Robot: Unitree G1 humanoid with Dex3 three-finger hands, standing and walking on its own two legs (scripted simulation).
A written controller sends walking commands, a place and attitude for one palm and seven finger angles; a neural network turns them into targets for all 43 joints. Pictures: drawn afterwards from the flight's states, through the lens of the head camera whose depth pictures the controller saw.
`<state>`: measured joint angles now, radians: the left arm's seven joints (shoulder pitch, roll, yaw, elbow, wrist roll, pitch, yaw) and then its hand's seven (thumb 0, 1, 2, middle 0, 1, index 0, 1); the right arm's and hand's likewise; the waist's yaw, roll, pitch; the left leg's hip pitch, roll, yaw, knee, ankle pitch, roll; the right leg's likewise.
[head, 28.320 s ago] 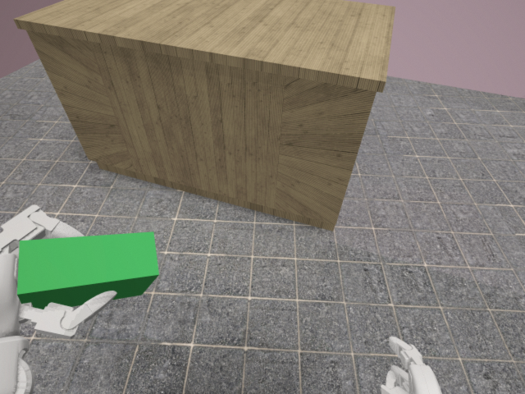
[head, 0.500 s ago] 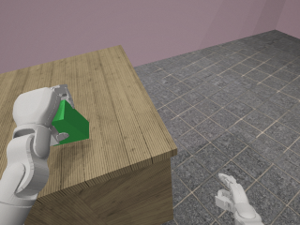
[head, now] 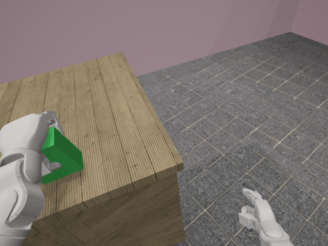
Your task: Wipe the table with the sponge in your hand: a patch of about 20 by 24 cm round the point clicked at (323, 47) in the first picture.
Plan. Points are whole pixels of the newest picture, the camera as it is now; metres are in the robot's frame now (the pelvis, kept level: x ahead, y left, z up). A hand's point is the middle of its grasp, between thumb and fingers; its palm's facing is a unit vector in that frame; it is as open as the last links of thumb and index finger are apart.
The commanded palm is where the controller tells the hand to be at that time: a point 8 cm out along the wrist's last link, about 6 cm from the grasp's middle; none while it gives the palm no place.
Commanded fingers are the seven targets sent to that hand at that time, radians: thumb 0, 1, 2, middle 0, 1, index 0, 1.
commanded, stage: move the sponge above the wiping area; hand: left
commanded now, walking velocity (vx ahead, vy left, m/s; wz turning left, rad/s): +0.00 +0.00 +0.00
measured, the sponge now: (54, 161) +0.25 +0.32 +0.11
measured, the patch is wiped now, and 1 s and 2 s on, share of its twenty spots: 0.05 0.05 0.05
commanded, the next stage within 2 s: none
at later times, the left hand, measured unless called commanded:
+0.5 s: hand (46, 158) +0.23 +0.30 +0.15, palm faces +0.01 -0.06 -1.00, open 9.3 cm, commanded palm +0.20 +0.31 +0.23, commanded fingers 0.00 0.10 1.30 -1.20 -1.60 -1.20 -1.60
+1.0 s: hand (49, 164) +0.22 +0.30 +0.14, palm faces +0.01 -0.08 -1.00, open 9.3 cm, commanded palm +0.19 +0.31 +0.23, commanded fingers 0.00 0.10 1.30 -1.20 -1.60 -1.20 -1.60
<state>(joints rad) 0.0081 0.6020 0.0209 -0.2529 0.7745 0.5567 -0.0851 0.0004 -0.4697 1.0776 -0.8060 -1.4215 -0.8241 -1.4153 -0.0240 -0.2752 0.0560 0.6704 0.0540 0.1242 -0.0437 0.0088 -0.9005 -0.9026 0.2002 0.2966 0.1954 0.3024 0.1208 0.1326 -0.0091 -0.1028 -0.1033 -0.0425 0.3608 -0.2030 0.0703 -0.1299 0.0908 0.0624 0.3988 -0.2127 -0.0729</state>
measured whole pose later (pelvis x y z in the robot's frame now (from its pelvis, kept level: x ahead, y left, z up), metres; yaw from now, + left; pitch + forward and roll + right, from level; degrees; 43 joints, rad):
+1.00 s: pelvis -0.01 -0.02 +0.00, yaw +1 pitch -4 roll +1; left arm 0.03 0.63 0.01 -0.16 0.78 0.42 -0.15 0.00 -0.47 1.08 -0.81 -1.42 -0.82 -1.41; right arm 0.03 -0.31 0.04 0.70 0.04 0.06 -0.11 0.01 -0.90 -0.90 0.20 0.30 0.20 0.30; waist 0.13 0.13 0.03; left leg -0.12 -0.10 -0.06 0.41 -0.21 0.05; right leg -0.14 0.10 0.04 0.43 -0.22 -0.09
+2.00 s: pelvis -0.01 +0.02 +0.00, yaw +1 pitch -5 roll +0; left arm -0.02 0.59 -0.07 -0.29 0.85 0.54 -0.07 0.00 -0.48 1.08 -0.81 -1.42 -0.83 -1.41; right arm -0.01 -0.28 0.07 0.71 0.04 0.12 -0.05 0.01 -0.90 -0.90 0.20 0.30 0.20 0.30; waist 0.17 0.12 0.00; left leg -0.07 -0.12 -0.04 0.34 -0.19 0.09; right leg -0.10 0.07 0.06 0.40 -0.21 -0.05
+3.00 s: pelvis -0.01 -0.01 +0.00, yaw +0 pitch -4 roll +1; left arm 0.00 0.65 0.01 -0.24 0.80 0.59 -0.15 0.00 -0.47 1.08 -0.81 -1.42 -0.82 -1.42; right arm -0.02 -0.29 0.08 0.68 0.05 0.13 -0.07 0.01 -0.90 -0.90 0.20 0.30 0.20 0.30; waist 0.13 0.13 -0.01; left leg -0.09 -0.09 -0.04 0.38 -0.20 0.05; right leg -0.12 0.10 0.07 0.42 -0.21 -0.09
